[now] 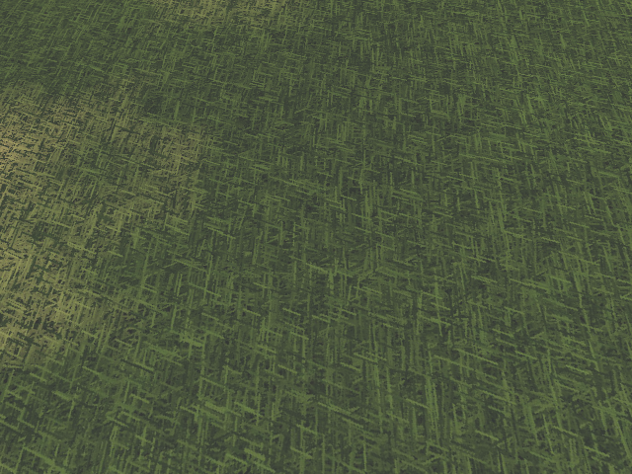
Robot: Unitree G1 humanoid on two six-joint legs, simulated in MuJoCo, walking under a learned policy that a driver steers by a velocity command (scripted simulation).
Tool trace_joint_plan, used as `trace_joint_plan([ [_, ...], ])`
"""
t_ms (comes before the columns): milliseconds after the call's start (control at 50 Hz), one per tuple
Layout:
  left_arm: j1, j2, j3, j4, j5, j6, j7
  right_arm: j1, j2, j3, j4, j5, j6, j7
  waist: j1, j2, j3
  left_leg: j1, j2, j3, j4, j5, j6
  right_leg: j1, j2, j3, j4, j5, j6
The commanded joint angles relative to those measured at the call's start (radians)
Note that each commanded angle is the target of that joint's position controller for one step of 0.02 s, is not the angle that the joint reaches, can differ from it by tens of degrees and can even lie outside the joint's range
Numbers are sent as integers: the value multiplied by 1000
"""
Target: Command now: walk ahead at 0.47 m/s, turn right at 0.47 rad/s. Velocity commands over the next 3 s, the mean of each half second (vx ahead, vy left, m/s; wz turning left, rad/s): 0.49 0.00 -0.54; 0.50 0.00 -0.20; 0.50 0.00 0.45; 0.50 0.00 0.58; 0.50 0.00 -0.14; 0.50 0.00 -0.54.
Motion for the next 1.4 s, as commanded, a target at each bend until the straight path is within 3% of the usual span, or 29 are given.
trace_joint_plan([
  [20,11,143,38,-72,7,-10,17,-33,-102,-32,-90,-19,-18,2,-2,-106,-43,-240,55,-41,-49,94,-17,206,-245,370,-277,93,-178],
  [140,84,170,48,-28,-11,-2,50,-226,-40,-10,-133,-17,-11,1,47,-102,10,-200,-6,-13,-421,359,-77,111,-168,246,-268,229,-133],
  [220,153,175,53,4,-24,11,61,-348,-44,-8,-156,-1,-28,23,86,-105,15,-127,-48,-21,-582,435,-64,140,-189,305,-224,191,-115],
  [300,144,178,62,10,-21,31,71,-315,-87,-28,-145,5,-38,29,45,-142,4,-52,-51,-49,-644,324,-16,243,-234,390,-123,271,-84],
  [340,110,155,56,-5,-13,36,63,-136,-135,-56,-106,1,-44,16,-53,-142,-109,220,-47,-18,-692,311,42,219,-168,356,72,458,-42],
  [360,99,106,36,-35,5,36,56,25,-180,-69,-93,-16,-42,6,-123,-80,-279,516,95,-147,-642,248,108,89,-111,310,327,330,-12],
  [380,260,2,6,-50,-10,27,54,107,-247,-83,-64,-28,-31,7,-56,232,-429,889,351,-602,-686,102,271,-287,53,198,678,-308,60],
  [400,274,97,17,-38,-33,23,55,105,-164,-69,-64,-7,-25,14,-63,242,-408,854,395,-782,-775,-113,280,-422,-18,202,831,-373,74],
  [420,161,168,37,-43,-38,26,55,46,-95,-51,-74,-4,-19,8,-88,118,-246,714,342,-612,-804,-129,231,-456,-65,188,861,-277,82],
  [440,83,173,41,-62,-28,29,57,-4,-78,-44,-71,-9,-12,6,-78,34,-143,574,295,-459,-818,-11,198,-435,-104,145,836,-198,89],
  [480,33,141,45,-85,-15,32,49,-45,-52,-34,-48,-20,-12,5,-36,45,-42,389,220,-280,-875,170,175,-375,-157,133,756,-126,92],
  [520,48,93,37,-89,-23,46,42,-54,-51,-37,-28,-13,-21,6,-17,76,-27,327,200,-186,-926,221,184,-340,-174,105,712,-110,95],
  [580,-13,51,23,-120,-9,52,40,-36,-87,-49,12,-4,-32,10,-17,42,7,300,216,-110,-977,300,217,-378,-187,101,589,-63,106],
  [680,-150,30,3,-143,-4,21,13,-19,-129,-54,56,9,-19,14,-53,14,28,318,171,39,-989,383,195,-316,-162,42,266,182,90],
  [760,-269,45,2,-189,-10,9,-6,69,-168,-60,112,28,3,13,-81,23,50,420,218,41,-966,411,177,-296,-141,4,129,163,60],
  [820,-219,89,24,-189,-1,7,-7,79,-191,-61,137,37,26,7,-16,53,-6,482,229,54,-824,695,145,-150,-89,-40,56,66,12],
  [840,-84,124,47,-150,2,7,-1,71,-183,-53,142,38,33,5,64,46,-84,436,191,85,-667,807,120,51,-60,-64,8,106,-16],
  [860,79,183,74,-108,6,11,12,72,-149,-35,133,25,30,1,138,26,-194,275,144,107,-449,687,82,330,-120,1,40,138,-49],
  [880,190,294,95,-96,30,17,28,145,-29,6,87,1,16,8,121,-202,-357,-122,-3,126,-42,137,8,716,-417,440,20,44,-185],
  [900,197,242,80,-103,23,16,29,149,-62,2,108,18,-2,10,132,-227,-457,-227,-63,-55,136,-266,3,709,-508,703,-117,-16,-242],
  [920,141,179,59,-95,17,10,25,75,-144,-26,89,49,-5,13,127,-166,-288,-308,-11,-89,185,-217,11,582,-468,541,-137,-26,-192],
  [940,84,144,49,-88,10,5,22,26,-135,-25,74,51,-5,12,93,-152,-178,-313,38,-57,145,-133,15,453,-419,390,-159,12,-157],
  [980,-14,78,33,-82,14,-12,15,22,-110,-31,85,27,16,5,26,-143,-77,-228,94,-54,56,2,4,254,-340,222,-238,89,-115],
  [1060,-56,78,45,-44,27,-49,18,45,-47,-25,96,28,60,1,-23,-111,-21,-185,99,-68,11,131,-26,137,-323,54,-337,228,-118],
  [1220,22,142,67,27,14,-32,47,-196,-6,-3,5,16,50,40,56,-55,70,-241,73,11,-400,388,-1,255,-331,-145,-362,281,-85],
  [1280,57,160,76,53,-2,-8,49,-259,-15,-4,-40,16,51,59,69,-56,84,-280,59,47,-465,310,35,372,-362,-174,-307,360,-69],
  [1340,39,199,86,52,-10,16,59,-218,-52,-23,-62,17,58,68,17,-99,12,-153,-21,129,-476,169,89,429,-363,-214,-135,782,-35],
  [1380,12,205,84,42,-18,31,66,14,-129,-70,-14,23,65,56,-121,-94,-124,178,-108,159,-535,171,150,339,-316,-252,202,906,9],
  [1400,29,171,69,27,-2,23,69,167,-210,-105,20,25,77,34,-183,-1,-212,478,-28,-14,-568,190,203,105,-270,-249,498,610,57],
])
